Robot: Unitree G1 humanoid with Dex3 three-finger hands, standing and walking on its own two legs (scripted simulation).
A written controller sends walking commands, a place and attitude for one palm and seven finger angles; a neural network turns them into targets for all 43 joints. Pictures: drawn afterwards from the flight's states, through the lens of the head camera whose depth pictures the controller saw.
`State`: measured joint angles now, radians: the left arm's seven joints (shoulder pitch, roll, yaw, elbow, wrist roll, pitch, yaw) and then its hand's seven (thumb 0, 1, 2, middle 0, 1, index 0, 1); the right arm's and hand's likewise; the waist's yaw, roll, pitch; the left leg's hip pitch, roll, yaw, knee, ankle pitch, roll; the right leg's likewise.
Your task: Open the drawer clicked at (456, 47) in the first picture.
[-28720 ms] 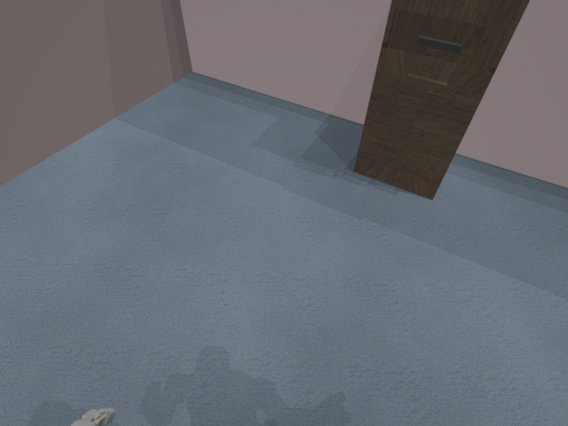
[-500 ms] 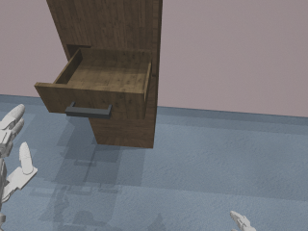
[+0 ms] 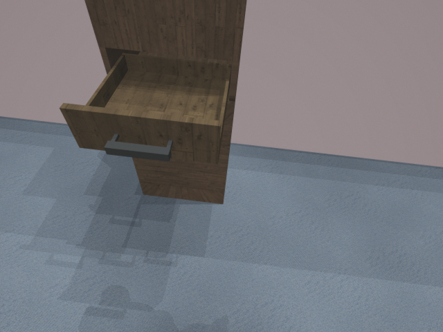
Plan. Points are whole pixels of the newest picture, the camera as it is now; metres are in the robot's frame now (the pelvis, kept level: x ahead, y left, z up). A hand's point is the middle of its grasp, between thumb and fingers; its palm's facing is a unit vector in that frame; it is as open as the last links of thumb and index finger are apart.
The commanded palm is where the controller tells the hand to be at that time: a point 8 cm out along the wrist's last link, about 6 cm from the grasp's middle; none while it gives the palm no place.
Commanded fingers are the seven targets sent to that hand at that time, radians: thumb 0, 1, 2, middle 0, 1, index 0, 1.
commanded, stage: let the arm hang, fingers relaxed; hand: left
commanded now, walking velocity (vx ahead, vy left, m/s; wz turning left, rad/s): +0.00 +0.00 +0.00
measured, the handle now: (140, 145) +0.53 +0.23 -0.02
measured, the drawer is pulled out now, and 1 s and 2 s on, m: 0.30 0.30 0.30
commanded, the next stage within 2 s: look to check the result in 0.80 s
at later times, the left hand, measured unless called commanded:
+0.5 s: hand out of the picture -0.03 +0.18 -0.16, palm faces +0.00 -0.97 -0.23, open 7.3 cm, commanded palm none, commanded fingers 0.00 0.90 0.90 -0.20 -0.30 -0.20 -0.30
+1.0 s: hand out of the picture -0.01 +0.16 -0.16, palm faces +0.01 -0.98 -0.21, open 7.3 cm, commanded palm none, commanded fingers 0.00 0.90 0.90 -0.20 -0.30 -0.20 -0.30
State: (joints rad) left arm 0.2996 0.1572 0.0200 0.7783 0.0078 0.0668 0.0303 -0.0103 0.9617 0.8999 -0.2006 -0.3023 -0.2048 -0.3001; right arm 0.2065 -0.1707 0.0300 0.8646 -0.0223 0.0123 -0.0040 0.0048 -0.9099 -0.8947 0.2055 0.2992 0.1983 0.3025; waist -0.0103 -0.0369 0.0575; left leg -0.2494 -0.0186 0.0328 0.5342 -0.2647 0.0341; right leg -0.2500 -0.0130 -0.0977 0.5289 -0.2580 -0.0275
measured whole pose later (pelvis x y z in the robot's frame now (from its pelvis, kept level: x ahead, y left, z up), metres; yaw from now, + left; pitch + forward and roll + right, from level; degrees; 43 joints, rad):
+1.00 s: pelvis -0.01 -0.02 +0.01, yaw -2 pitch -2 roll +0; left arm 0.28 0.14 0.01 1.14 0.01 0.00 0.04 0.00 0.91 0.90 -0.20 -0.30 -0.20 -0.30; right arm 0.32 -0.13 -0.01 1.12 -0.02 0.01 -0.04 0.00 -0.91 -0.90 0.20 0.30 0.20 0.30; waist -0.01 0.02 0.06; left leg -0.17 0.01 0.05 0.39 -0.19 0.01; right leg -0.18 0.02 -0.08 0.39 -0.18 -0.06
